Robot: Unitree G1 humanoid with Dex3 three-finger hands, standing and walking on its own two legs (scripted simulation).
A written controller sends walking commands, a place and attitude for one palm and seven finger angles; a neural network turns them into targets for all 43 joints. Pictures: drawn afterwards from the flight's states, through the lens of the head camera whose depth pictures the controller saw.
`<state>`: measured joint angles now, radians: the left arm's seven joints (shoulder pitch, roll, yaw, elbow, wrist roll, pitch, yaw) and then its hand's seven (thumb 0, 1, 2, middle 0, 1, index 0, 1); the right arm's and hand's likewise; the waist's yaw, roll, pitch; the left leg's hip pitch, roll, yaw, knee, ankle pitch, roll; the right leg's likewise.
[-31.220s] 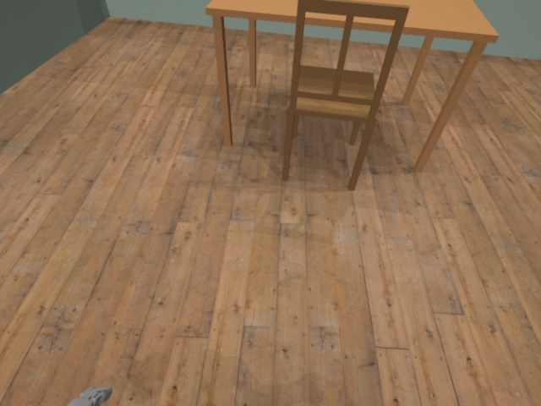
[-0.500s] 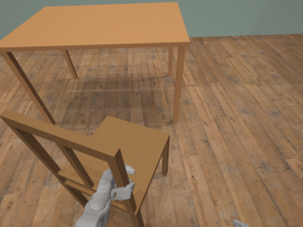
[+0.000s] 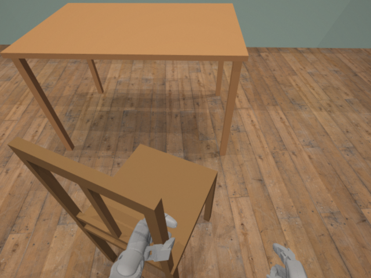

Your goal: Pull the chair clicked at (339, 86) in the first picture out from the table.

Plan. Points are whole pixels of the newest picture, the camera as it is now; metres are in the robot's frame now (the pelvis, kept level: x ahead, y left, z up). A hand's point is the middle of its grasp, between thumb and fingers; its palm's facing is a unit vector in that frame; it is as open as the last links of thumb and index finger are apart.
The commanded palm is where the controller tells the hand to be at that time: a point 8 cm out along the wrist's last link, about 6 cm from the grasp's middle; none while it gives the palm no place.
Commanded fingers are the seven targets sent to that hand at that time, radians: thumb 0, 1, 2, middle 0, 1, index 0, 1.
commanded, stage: stop walking, hand still on the chair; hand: left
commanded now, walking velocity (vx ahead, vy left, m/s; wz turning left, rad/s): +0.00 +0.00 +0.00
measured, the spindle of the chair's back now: (103, 212) +0.29 +0.24 -0.08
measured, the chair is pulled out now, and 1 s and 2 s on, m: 0.57 0.57 0.57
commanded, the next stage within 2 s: open the thumb and straighten the fingers in 0.06 s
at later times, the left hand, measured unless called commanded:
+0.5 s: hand (160, 241) +0.22 +0.08 -0.06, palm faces -0.19 -0.98 -0.11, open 10.9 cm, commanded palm +0.20 +0.13 -0.04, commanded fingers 0.00 -0.55 0.20 -0.30 -0.87 -0.30 -0.87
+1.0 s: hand (158, 245) +0.21 +0.09 -0.06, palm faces -0.17 -0.98 -0.10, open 17.3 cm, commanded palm +0.20 +0.14 -0.04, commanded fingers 0.00 -0.55 0.20 0.00 0.00 0.00 0.00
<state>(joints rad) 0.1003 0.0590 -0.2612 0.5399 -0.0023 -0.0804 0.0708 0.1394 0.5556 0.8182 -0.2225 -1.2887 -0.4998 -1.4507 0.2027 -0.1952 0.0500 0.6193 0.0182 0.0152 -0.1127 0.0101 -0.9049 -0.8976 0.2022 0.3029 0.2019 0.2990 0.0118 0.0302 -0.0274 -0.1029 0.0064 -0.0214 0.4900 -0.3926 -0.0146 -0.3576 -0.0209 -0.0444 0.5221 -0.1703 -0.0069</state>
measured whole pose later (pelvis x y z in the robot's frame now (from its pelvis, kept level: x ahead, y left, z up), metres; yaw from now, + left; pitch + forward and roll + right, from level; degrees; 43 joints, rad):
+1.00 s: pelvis -0.02 +0.00 -0.04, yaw +2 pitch +10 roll +1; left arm 0.21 0.14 -0.18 0.03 -0.02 0.24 -0.01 -0.01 -0.54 0.20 -0.03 -0.08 -0.03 -0.08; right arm 0.23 -0.25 0.03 0.49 0.03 -0.08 -0.05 0.01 -0.90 -0.90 0.20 0.30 0.20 0.30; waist -0.04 0.03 -0.11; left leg -0.52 -0.02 -0.05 0.91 -0.56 -0.02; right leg -0.75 -0.05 -0.06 0.88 -0.30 -0.01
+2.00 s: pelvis -0.02 +0.01 -0.07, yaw +2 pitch +11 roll -1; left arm 0.84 0.14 -0.17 -0.42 -0.07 -0.06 -0.03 -0.05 -0.50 0.22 0.00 0.00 -0.01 0.00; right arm 0.28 -0.20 -0.01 0.37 0.02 -0.20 -0.05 0.01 -0.90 -0.90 0.20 0.30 0.20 0.30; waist 0.00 -0.01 -0.15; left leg -0.65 -0.02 -0.05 1.11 -0.66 0.00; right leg -0.87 -0.06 -0.05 1.03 -0.36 0.01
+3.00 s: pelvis -0.01 +0.00 -0.01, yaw +1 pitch -3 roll -1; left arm 0.53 0.34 0.28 -0.48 -0.06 -0.05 0.16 0.00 0.44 0.68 -0.14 -0.20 -0.15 -0.21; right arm 0.23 -0.21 0.02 0.59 0.03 -0.20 -0.10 0.01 -0.90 -0.90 0.20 0.30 0.20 0.30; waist 0.07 0.06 -0.02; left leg -0.10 0.01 -0.04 0.61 -0.45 -0.01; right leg -0.33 -0.02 -0.07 0.59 -0.21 -0.01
